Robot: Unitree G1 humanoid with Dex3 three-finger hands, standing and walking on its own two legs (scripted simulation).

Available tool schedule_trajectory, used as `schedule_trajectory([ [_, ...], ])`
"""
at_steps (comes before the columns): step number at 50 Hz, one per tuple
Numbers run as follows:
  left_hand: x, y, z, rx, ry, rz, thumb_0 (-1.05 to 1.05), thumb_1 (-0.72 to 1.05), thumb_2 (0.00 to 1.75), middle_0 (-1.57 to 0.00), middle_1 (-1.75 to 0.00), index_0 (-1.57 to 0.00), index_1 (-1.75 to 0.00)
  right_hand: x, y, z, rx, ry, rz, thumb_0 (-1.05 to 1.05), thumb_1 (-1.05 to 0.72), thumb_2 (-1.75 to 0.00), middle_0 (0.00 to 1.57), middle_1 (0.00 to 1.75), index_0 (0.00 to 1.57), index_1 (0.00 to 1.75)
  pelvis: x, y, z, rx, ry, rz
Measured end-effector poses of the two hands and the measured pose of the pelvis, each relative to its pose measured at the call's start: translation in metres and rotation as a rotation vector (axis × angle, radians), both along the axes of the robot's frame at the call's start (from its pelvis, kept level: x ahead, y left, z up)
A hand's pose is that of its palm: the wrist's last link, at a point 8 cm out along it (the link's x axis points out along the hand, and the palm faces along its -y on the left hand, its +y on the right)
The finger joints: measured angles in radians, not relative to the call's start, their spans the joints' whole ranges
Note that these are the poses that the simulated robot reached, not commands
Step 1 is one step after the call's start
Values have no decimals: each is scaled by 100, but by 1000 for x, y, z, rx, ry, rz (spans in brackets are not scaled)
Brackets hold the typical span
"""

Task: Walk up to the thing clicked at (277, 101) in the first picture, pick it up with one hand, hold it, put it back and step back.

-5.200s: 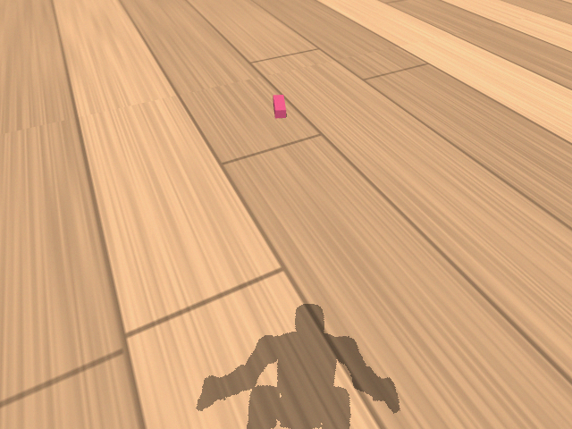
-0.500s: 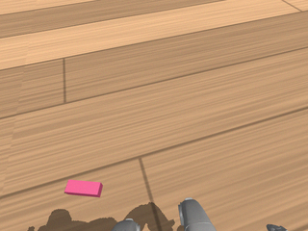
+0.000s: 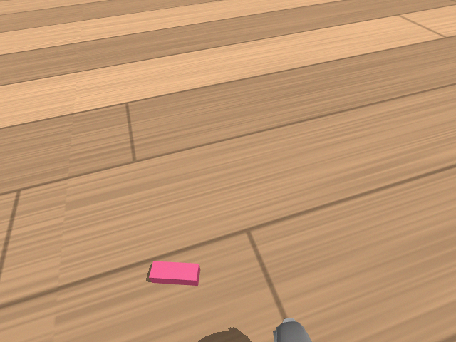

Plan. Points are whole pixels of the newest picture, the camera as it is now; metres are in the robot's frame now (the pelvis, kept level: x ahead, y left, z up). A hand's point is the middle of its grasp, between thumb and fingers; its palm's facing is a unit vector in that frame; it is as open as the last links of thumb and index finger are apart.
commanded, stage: walk up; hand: left
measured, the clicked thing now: (175, 273) +0.53 +0.27 -0.69
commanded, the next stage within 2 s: stand in 1.82 s
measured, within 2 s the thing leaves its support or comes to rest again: neither
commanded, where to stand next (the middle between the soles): +0.11 -0.03 m, yaw -5 degrees
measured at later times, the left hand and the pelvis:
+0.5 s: hand (120, 327) +0.19 +0.23 -0.11, palm faces -0.19 -0.92 -0.34, open 7.4 cm; pelvis +0.02 -0.01 +0.03, yaw -6 degrees
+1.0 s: hand out of the picture +0.16 +0.22 -0.12, palm faces -0.11 -0.93 -0.35, open 7.4 cm; pelvis +0.05 -0.04 +0.04, yaw -5 degrees
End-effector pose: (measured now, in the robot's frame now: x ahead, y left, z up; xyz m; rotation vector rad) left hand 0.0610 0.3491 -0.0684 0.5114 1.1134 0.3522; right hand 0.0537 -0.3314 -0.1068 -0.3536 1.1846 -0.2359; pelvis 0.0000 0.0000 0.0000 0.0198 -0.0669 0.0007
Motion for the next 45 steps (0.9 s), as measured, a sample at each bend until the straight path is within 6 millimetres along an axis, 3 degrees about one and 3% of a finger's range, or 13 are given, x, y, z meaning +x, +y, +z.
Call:
schedule_trajectory([
  [6,2,17,-11,-114,66,-15,0,90,90,-20,-30,-21,-30,-46,36,29,-20,40,-67,0,-90,-89,21,30,21,30,-1,19,22,-23,-5,-30],
  [13,18,3,-19,-208,148,-53,0,90,90,-20,-30,-21,-30,-68,35,58,-87,85,-119,0,-90,-89,21,30,21,30,9,26,36,-25,16,-72],
  [19,67,-32,-17,-244,129,-140,1,90,90,-20,-30,-21,-30,-81,15,68,-117,119,-160,0,-90,-89,21,30,21,30,17,14,41,-24,24,-103],
  [23,112,-63,-13,-245,53,-210,1,90,90,-20,-30,-21,-30,-84,-5,56,-101,145,-177,0,-90,-89,21,30,21,30,23,-3,35,-17,29,-115],
  [26,136,-84,-7,-238,-23,-244,0,90,90,-20,-30,-21,-30,-75,-16,42,-76,142,-187,0,-90,-89,21,30,20,30,26,-16,30,-30,10,-114],
  [31,143,-100,12,-233,-63,-242,0,90,90,-20,-30,-21,-30,-39,-19,38,-27,66,-164,1,-90,-89,21,30,20,30,36,-26,39,-4,-1,-125],
  [35,142,-98,16,-214,-55,-228,0,90,90,-20,-30,-21,-30,-14,-18,34,-2,27,-133,0,-90,-89,21,30,20,30,45,-28,40,-10,8,-126],
  [41,138,-83,-2,-213,-24,-160,0,90,90,-20,-30,-21,-30,10,-10,26,-2,19,-113,0,-90,-89,21,30,20,30,52,-26,29,-3,-1,-116],
  [45,125,-82,-9,-218,23,-123,0,90,90,-20,-30,-21,-30,27,-9,28,10,14,-83,0,-90,-89,21,30,20,30,51,-29,31,-12,9,-113],
])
